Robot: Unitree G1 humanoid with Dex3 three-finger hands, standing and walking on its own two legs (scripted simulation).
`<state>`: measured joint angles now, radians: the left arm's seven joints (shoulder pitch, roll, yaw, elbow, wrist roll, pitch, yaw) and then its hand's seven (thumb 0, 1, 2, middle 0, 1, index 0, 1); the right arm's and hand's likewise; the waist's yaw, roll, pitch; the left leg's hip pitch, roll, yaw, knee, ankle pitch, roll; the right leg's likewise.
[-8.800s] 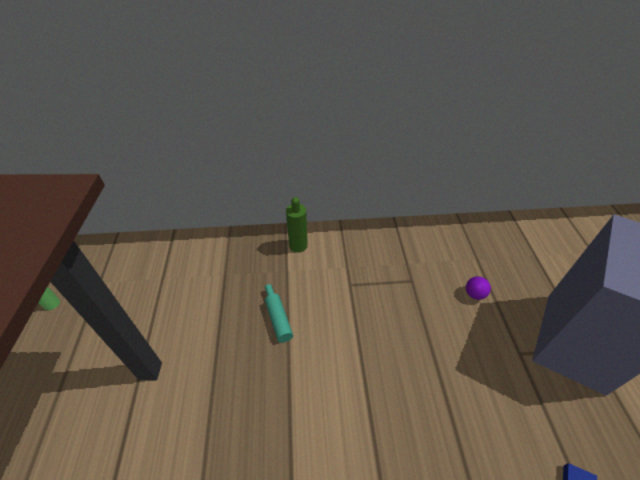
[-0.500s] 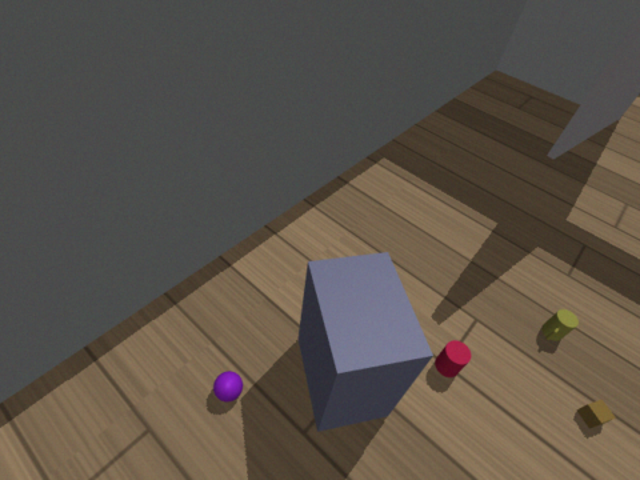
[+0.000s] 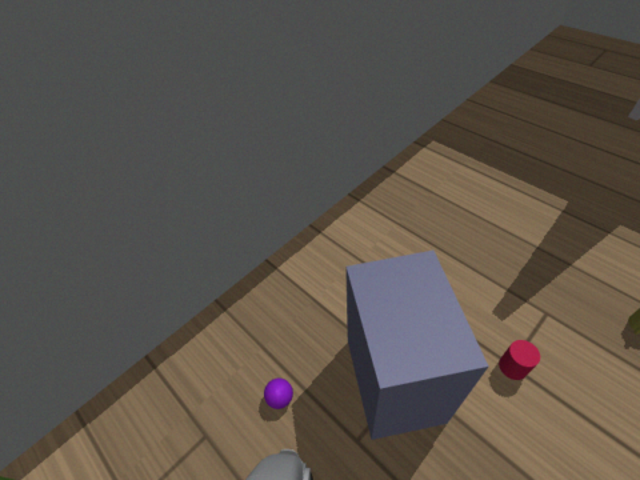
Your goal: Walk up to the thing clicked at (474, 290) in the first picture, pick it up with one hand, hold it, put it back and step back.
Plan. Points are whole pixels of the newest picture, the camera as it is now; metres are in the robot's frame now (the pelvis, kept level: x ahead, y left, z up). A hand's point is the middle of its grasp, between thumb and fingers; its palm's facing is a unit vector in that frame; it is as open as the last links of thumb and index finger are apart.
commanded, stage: walk up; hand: left
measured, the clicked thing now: (278, 393) +0.45 +0.22 -0.71
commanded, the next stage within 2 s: none
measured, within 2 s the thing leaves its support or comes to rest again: neither
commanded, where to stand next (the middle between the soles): +0.06 -0.01 m, yaw -3 degrees
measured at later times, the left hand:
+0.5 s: hand out of the picture -0.05 +0.27 -0.15, palm faces -0.05 -0.92 -0.40, open 7.4 cm
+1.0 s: hand out of the picture +0.03 +0.30 -0.14, palm faces -0.01 -0.93 -0.37, open 7.4 cm
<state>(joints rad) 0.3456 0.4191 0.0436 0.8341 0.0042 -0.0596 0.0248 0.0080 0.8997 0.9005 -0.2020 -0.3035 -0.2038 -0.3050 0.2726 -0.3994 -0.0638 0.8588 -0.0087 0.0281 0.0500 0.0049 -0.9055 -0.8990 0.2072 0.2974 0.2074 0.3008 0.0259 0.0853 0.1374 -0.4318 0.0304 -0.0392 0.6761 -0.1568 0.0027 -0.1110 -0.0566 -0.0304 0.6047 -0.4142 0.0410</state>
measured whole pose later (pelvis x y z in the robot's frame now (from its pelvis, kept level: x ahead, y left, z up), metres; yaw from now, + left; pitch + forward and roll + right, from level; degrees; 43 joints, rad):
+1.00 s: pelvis +0.02 +0.03 +0.00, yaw +1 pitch -4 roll +0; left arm 0.38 0.41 0.04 0.86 0.01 -0.01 -0.03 0.01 0.91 0.90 -0.20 -0.30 -0.20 -0.30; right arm 0.27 -0.38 -0.05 0.83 0.00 -0.08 0.04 0.00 -0.90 -0.90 0.21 0.30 0.21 0.30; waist 0.01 -0.01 0.09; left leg -0.27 0.00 0.03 0.63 -0.28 0.03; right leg -0.29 -0.03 0.03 1.07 -0.50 -0.05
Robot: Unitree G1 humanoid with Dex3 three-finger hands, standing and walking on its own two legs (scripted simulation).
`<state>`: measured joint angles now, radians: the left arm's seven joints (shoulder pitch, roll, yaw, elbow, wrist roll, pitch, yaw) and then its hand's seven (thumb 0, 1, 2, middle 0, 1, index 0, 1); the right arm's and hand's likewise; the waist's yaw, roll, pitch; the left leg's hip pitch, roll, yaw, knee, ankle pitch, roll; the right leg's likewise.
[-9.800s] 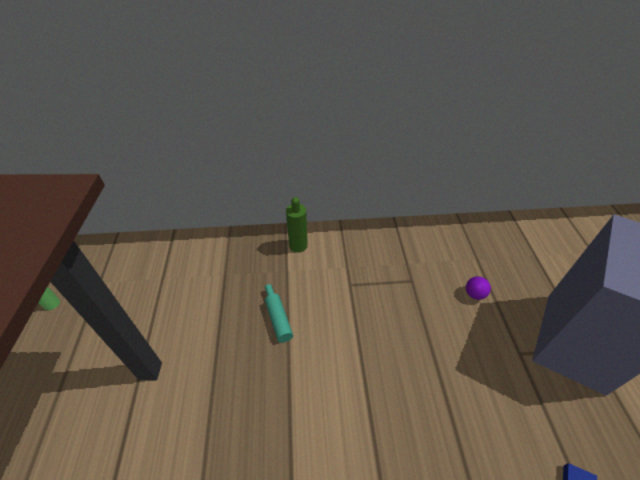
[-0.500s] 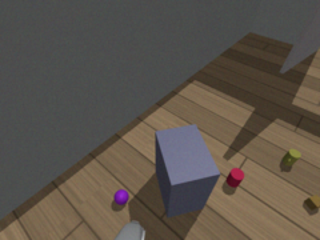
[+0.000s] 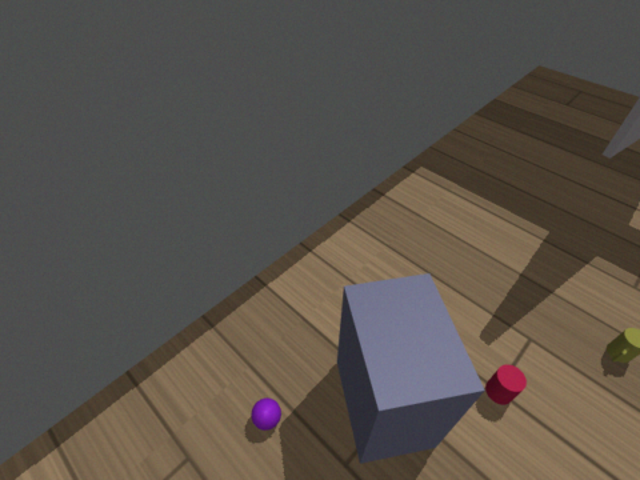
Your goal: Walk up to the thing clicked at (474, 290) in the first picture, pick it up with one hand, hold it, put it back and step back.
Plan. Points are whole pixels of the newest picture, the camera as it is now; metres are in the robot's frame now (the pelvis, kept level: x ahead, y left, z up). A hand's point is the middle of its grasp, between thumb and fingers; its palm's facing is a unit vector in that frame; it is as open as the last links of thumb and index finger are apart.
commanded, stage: walk up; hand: left
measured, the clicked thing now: (266, 413) +0.43 +0.18 -0.72
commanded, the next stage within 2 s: stand in 1.46 s
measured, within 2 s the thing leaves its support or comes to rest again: neither
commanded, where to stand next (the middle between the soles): +0.04 -0.04 m, yaw -4 degrees
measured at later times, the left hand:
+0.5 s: hand out of the picture +0.15 +0.21 -0.14, palm faces -0.06 -0.92 -0.39, open 7.4 cm
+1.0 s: hand out of the picture +0.13 +0.21 -0.14, palm faces +0.01 -0.94 -0.34, open 7.4 cm
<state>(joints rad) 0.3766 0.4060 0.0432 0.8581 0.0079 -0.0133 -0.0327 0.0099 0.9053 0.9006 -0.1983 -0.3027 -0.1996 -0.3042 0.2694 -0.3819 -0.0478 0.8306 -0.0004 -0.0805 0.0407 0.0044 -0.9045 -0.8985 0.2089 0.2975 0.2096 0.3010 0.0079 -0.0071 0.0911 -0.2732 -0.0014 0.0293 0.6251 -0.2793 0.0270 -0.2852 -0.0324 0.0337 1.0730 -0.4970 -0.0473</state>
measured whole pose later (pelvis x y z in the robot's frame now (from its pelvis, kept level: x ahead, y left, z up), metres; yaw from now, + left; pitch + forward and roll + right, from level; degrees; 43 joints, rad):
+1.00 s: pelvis +0.07 -0.05 +0.01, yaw +0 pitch -3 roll +1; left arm 0.12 0.35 0.01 1.13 0.00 -0.01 -0.02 0.01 0.90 0.90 -0.20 -0.30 -0.20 -0.30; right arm 0.14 -0.38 0.00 1.10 0.00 -0.02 0.01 0.00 -0.91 -0.90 0.21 0.30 0.21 0.30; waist 0.02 0.01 0.06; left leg -0.11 0.00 0.01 0.44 -0.29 -0.01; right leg -0.29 -0.03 -0.04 0.44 -0.10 -0.01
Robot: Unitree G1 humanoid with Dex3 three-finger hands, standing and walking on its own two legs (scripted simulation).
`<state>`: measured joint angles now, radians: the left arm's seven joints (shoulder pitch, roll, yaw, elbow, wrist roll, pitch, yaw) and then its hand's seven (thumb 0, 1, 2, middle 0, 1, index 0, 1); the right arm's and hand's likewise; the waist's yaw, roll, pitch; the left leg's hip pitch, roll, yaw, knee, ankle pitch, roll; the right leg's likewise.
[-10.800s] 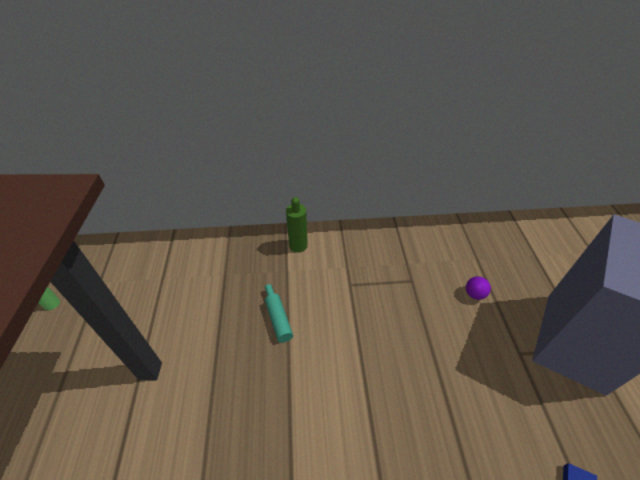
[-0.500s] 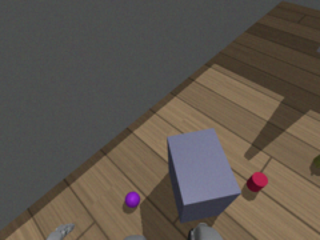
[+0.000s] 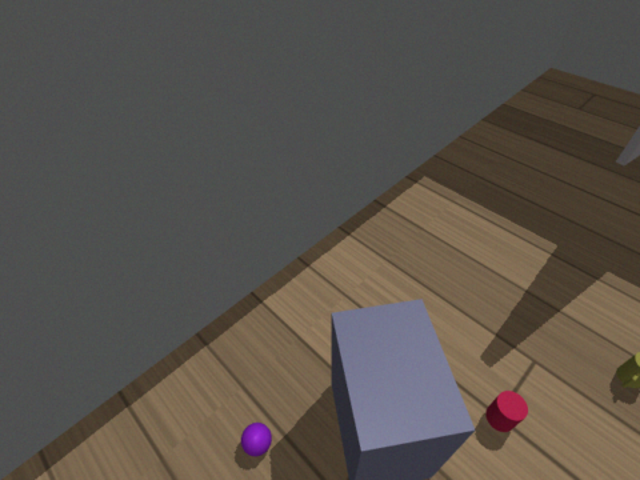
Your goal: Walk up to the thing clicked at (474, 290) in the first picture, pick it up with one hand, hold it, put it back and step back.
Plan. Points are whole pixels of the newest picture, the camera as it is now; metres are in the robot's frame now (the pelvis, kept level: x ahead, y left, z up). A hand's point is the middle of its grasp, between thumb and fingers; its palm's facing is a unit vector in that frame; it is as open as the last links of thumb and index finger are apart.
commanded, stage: walk up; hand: left
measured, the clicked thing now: (256, 439) +0.36 +0.23 -0.73
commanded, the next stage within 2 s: stand in 0.46 s
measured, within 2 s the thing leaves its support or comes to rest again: neither
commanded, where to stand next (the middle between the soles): -0.03 +0.02 m, yaw -4 degrees
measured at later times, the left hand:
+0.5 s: hand out of the picture +0.10 +0.25 -0.15, palm faces +0.00 -0.94 -0.34, open 7.4 cm
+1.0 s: hand out of the picture +0.11 +0.25 -0.15, palm faces +0.03 -0.94 -0.35, open 7.4 cm
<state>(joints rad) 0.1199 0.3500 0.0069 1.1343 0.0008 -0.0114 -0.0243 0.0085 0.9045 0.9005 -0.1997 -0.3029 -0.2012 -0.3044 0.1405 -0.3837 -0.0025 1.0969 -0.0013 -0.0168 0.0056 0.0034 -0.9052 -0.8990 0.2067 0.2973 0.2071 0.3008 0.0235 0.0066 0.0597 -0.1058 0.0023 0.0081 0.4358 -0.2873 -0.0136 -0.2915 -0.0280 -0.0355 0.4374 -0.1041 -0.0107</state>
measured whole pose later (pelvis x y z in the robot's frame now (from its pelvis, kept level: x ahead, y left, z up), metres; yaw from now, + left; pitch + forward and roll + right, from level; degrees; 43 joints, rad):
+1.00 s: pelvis +0.03 -0.01 +0.01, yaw +2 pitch -2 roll +0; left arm 0.07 0.34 0.01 1.17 0.01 -0.02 -0.01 0.01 0.90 0.90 -0.20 -0.30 -0.20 -0.30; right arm 0.12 -0.35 0.00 1.13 -0.01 -0.01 0.00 0.00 -0.91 -0.90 0.21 0.30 0.21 0.30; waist 0.01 0.02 0.04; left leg -0.02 0.03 -0.02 0.32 -0.27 -0.03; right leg -0.21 -0.01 -0.07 0.37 -0.12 -0.02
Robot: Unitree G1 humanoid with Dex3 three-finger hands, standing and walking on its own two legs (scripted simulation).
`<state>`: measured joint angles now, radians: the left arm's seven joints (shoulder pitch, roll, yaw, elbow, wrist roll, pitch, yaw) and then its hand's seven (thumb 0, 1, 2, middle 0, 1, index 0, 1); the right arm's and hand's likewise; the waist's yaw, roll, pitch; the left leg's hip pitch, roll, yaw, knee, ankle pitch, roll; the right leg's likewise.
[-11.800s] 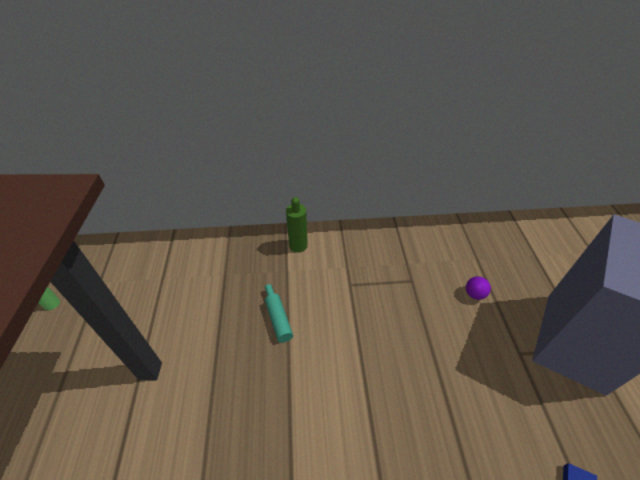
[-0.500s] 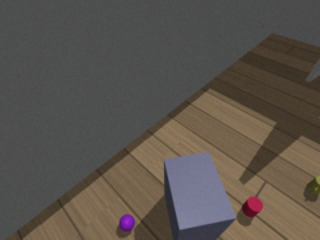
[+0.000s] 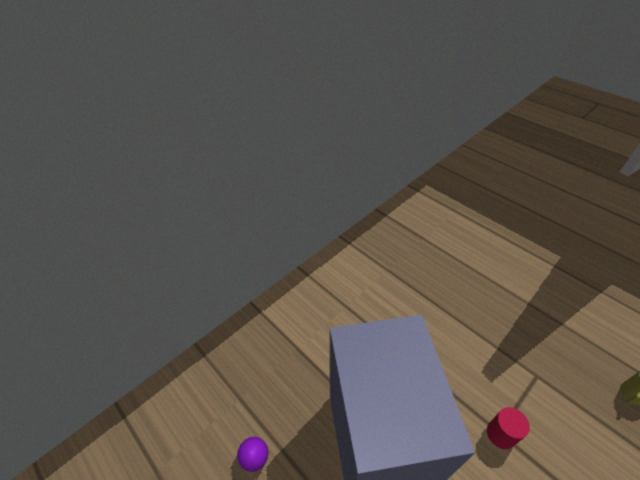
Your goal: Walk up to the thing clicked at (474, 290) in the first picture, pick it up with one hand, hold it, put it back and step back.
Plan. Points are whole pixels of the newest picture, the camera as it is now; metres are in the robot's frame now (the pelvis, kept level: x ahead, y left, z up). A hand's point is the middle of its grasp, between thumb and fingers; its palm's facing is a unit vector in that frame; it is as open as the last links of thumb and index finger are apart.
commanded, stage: stand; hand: left
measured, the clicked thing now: (252, 453) +0.34 +0.23 -0.74
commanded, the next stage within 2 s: none
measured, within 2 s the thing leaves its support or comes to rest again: neither
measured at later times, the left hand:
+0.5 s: hand out of the picture +0.07 +0.25 -0.15, palm faces +0.01 -0.94 -0.35, open 7.4 cm
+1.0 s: hand out of the picture +0.08 +0.25 -0.15, palm faces +0.01 -0.94 -0.35, open 7.4 cm
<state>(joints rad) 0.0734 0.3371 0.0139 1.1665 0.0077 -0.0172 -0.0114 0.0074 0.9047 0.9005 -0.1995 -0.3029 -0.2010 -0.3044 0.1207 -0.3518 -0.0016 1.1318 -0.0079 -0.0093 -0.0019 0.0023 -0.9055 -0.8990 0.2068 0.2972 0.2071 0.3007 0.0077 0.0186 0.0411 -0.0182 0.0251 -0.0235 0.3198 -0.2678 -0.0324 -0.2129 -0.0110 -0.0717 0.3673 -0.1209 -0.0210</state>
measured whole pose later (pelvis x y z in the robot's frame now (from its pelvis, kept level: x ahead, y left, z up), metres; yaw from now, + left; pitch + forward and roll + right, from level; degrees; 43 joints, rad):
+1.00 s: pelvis +0.01 -0.01 +0.00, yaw +1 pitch -2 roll +0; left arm 0.08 0.34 0.02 1.16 0.01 -0.01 -0.01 0.01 0.90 0.90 -0.20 -0.30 -0.20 -0.30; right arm 0.16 -0.36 0.00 1.11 -0.01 0.00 -0.01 0.00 -0.91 -0.90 0.21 0.30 0.21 0.30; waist 0.01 0.02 0.05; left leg -0.01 0.03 -0.04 0.32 -0.27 -0.04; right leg -0.20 -0.01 -0.08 0.38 -0.14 -0.03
